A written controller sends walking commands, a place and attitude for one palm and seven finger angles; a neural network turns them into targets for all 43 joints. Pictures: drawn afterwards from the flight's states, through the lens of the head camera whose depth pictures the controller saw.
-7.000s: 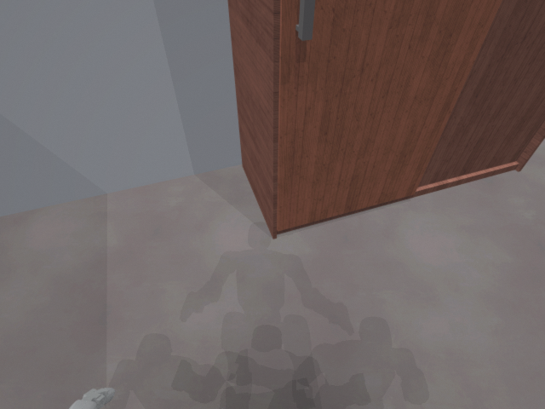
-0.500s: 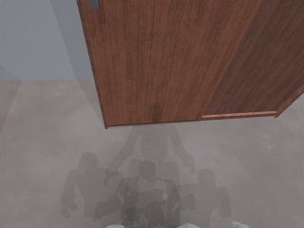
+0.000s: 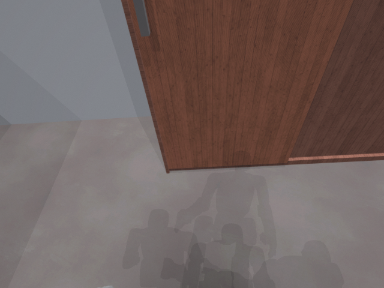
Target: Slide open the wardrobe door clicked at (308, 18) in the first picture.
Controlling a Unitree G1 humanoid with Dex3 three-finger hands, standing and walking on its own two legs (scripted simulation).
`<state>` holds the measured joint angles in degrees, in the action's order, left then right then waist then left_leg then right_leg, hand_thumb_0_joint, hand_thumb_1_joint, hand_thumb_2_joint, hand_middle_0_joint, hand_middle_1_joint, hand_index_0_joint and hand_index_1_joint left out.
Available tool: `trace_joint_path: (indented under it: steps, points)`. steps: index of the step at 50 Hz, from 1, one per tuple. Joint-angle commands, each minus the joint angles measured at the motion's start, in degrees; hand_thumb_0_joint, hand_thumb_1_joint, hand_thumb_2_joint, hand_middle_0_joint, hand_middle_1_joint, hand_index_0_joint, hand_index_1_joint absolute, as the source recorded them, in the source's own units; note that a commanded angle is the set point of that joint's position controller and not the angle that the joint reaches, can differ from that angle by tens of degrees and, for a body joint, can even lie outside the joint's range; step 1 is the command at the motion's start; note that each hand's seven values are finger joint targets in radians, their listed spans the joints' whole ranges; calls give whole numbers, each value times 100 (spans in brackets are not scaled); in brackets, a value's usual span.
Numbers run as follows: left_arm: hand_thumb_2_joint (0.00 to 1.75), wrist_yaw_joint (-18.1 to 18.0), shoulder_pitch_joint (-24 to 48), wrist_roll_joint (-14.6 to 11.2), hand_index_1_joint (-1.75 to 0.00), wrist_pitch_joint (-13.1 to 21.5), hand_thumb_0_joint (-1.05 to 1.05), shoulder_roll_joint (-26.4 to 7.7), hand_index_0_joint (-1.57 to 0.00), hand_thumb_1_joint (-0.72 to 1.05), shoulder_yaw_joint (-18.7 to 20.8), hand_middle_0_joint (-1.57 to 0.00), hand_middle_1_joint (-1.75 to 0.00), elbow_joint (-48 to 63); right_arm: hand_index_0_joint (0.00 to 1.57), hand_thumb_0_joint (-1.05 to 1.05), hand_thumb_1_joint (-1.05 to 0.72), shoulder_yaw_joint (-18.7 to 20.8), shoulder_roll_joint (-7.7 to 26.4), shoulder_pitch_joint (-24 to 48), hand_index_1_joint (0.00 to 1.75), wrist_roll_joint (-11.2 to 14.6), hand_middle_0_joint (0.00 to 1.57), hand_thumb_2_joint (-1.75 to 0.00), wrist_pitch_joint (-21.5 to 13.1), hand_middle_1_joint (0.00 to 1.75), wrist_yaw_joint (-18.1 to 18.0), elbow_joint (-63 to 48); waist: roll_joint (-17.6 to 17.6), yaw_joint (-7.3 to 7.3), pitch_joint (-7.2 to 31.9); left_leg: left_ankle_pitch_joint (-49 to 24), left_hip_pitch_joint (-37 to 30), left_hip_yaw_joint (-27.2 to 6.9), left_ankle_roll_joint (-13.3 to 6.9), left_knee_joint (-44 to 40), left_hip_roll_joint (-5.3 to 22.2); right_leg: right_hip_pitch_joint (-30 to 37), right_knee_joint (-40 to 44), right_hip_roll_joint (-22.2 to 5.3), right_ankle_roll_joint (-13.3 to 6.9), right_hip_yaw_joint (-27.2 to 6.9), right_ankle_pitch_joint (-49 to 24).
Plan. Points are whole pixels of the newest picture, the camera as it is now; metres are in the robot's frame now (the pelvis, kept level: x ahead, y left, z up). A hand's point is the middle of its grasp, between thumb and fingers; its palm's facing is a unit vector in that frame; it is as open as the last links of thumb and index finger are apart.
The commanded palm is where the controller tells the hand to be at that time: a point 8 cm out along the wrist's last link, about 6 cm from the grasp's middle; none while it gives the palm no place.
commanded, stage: take the last steps up to it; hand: left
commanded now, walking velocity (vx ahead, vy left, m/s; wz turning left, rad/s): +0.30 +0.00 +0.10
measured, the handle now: out of the picture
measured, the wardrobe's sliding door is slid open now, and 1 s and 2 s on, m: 0.00 0.00 0.00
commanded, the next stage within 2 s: come to a stop and stand still in 1.30 s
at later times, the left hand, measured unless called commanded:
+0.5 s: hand out of the picture -0.07 +0.20 -0.18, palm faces +0.16 -0.98 -0.12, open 7.4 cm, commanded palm none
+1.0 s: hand (135, 209) +0.36 +0.20 -0.16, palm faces -0.04 -0.98 -0.22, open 7.4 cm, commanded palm none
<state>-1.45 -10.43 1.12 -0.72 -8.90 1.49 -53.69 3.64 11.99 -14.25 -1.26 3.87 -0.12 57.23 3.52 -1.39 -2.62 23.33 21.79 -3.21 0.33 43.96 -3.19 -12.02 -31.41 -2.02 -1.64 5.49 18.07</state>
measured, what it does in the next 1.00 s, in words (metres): walks ahead: left foot, then right foot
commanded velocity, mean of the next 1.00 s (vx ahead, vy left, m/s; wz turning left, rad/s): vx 0.30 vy -0.05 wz -0.02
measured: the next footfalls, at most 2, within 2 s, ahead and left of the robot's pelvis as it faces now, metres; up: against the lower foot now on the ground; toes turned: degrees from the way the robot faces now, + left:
left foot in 0.44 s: +0.11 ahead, +0.16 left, +0.00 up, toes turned +11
right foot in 0.98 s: +0.37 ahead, -0.09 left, +0.00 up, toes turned -8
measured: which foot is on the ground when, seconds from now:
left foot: up 0.00-0.42, down 0.44-0.98, up 1.00-1.00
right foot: down 0.00-0.44, up 0.46-0.96, down 0.98-1.00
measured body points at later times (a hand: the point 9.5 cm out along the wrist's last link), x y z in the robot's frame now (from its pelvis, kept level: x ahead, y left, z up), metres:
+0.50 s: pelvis +0.06 +0.06 +0.00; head +0.06 +0.08 +0.45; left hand -0.08 +0.25 -0.16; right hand +0.17 -0.16 -0.14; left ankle +0.07 +0.16 -0.74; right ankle +0.00 -0.08 -0.70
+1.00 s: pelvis +0.23 +0.02 -0.02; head +0.25 +0.01 +0.43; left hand +0.36 +0.25 -0.15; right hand +0.08 -0.16 -0.17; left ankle +0.07 +0.15 -0.72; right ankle +0.33 -0.08 -0.74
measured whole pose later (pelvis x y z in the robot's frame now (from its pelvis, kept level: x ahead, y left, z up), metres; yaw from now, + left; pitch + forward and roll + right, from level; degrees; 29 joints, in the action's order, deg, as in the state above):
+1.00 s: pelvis +0.23 +0.02 -0.02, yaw +0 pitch -2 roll +1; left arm 1.1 -4.6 1.5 2.8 -10.5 3.3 -56.8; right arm 2.1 5.9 -29.0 -1.5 -1.6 -0.7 68.1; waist 0.9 -3.5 -4.8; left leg 28.8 0.7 9.1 1.7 38.3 5.5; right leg -24.0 -35.0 -3.8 -2.5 7.7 8.2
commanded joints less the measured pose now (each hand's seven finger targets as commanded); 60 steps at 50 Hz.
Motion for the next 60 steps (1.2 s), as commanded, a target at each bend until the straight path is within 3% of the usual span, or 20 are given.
trace_joint_path:
  steps: [1,5,15,18,20,21,22,23,26,29,32,43,45,47,48,49,50,52,55,60]
  points:
    - [90,-51,-262,-17,-30,178,0,-984,-20,90,270,-20,-30,215,20,0,-90,175,502,84,30,-69,20,-90,-132,30,67,-319,-1146,142,-204,-189,1085,-36,135,1932,447,127,2152,-1614,-391,-1609,675]
    - [90,-4,-898,-3,-30,356,0,-751,-20,90,204,-20,-30,-100,20,0,-90,164,334,41,30,-83,20,-90,-231,30,141,-192,-1150,265,-320,-846,1323,249,229,1856,656,501,2236,-1386,-260,-1114,499]
    - [90,42,-1790,93,-30,415,0,-812,-20,90,211,-20,-30,-779,20,0,-90,15,64,771,30,-22,20,-90,-430,30,160,-295,-1318,544,-444,-301,736,811,159,-231,816,636,2224,-1581,-626,-1162,296]
    - [90,54,-1691,62,-30,375,0,-834,-20,90,228,-20,-30,-893,20,0,-90,-37,-11,455,30,7,20,-90,-535,30,123,-170,-1298,356,-262,-544,-276,1059,90,-1140,650,274,1770,-1375,-519,-852,17]
    - [90,68,-1589,-5,-30,343,0,-669,-20,90,204,-20,-30,-960,20,0,-90,-16,164,-222,30,21,20,-90,-636,30,51,124,-634,33,17,-1004,-1872,1204,83,-1966,554,-513,978,-974,-236,-433,5]
    - [90,86,-1582,-24,-30,329,0,-413,-20,90,147,-20,-30,-906,20,0,-90,81,560,-874,30,10,20,-90,-693,30,-22,320,352,-272,306,-465,-2867,197,-129,-2333,1328,-1310,-205,-597,-4,-107,193]
    - [90,114,-1474,-33,-30,327,0,-138,-20,90,75,-20,-30,-735,20,0,-90,210,1110,-1528,30,-30,20,-90,-697,30,-72,486,1645,-480,517,-62,-3304,-1517,-586,-2992,2655,-2263,-1721,-92,238,390,1355]
    - [90,92,-1065,27,-30,297,0,-316,-20,90,109,-20,-30,-569,20,0,-90,212,1194,-1687,30,-32,20,-90,-627,30,-104,516,1049,-548,197,223,-2893,-1821,-874,-3289,3008,-2559,-2544,-168,156,-34,1537]
    - [90,177,-803,72,-30,221,0,-329,-20,90,175,-20,-30,-735,20,0,-90,3,506,-821,30,-17,20,-90,-683,30,-161,358,415,-197,-665,-111,-1528,-997,-742,-3566,2505,-2451,-3284,-603,176,-344,452]
    - [90,221,-1130,87,-30,160,0,-79,-20,90,196,-20,-30,-844,20,0,-90,-29,178,-788,30,-6,20,-90,-806,30,-194,311,205,59,-520,-1524,-1494,-63,-631,-3495,2089,-2254,-3275,-577,310,-255,-310]
    - [90,236,-967,66,-30,88,0,-132,-20,90,224,-20,-30,-730,20,0,-90,-65,192,-829,30,29,20,-90,-855,30,-209,333,259,170,-496,-2005,-1608,200,-722,-3524,2037,-2475,-3208,-597,381,-317,-678]
    - [90,305,785,-10,-30,142,0,-235,-20,90,200,-20,-30,2,20,0,-90,13,391,-1416,30,-78,20,-90,-800,30,-200,632,309,-117,-773,-3208,-1966,544,-798,-3078,2157,-2057,-851,-425,194,59,-697]
    - [90,291,495,-10,-30,198,0,-355,-20,90,229,-20,-30,-69,20,0,-90,42,474,-1396,30,-75,20,-90,-773,30,-187,663,95,35,-523,-3909,-1829,588,-746,-2554,2140,-1211,-526,-165,59,240,-523]
    - [90,259,-840,26,-30,309,0,-568,-20,90,303,-20,-30,-495,20,0,-90,50,512,-1242,30,-19,20,-90,-766,30,-167,672,-114,640,244,-4276,-1631,978,-465,-1060,1763,450,131,69,-34,368,-1002]
    - [90,204,-1623,71,-30,403,0,-1027,-20,90,409,-20,-30,-748,20,0,-90,35,348,-1341,30,44,20,-90,-772,30,-101,648,-867,937,918,-3043,-672,1210,-246,403,1384,1859,348,-711,-283,-481,-1079]
    - [90,140,-2168,32,-30,441,0,-1623,-20,90,554,-20,-30,-871,20,0,-90,-41,-27,-1576,30,94,20,-90,-780,30,-77,472,-2270,921,1600,806,675,1256,5,2187,432,2900,903,-2224,-905,-2773,-1911]
    - [90,94,-2005,-78,-30,401,0,-1673,-20,90,528,-20,-30,-810,20,0,-90,-24,158,-1205,30,126,20,-90,-697,30,-102,304,-1649,887,1339,1129,900,480,-142,3038,561,2302,1394,-2487,-1155,-3089,-1778]
    - [90,74,-924,-63,-30,381,0,-1183,-20,90,408,-20,-30,-562,20,0,-90,-2,-68,-825,30,80,20,-90,-667,30,-67,327,-946,560,432,178,1129,348,-158,3331,1003,884,1778,-2142,-1008,-2471,-117]
    - [90,27,-309,-14,-30,432,0,-635,-20,90,225,-20,-30,-466,20,0,-90,-5,-226,-1013,30,-33,20,-90,-504,30,-36,432,-616,58,-25,-412,463,396,-50,2591,1188,-579,2117,-1645,-701,-1249,-118]
    - [90,20,-456,36,-30,471,0,-545,-20,90,182,-20,-30,-577,20,0,-90,-42,-356,-860,30,-41,20,-90,-409,30,26,276,-888,-44,-59,-633,115,682,123,948,1121,-876,2240,-1355,-759,-714,-387]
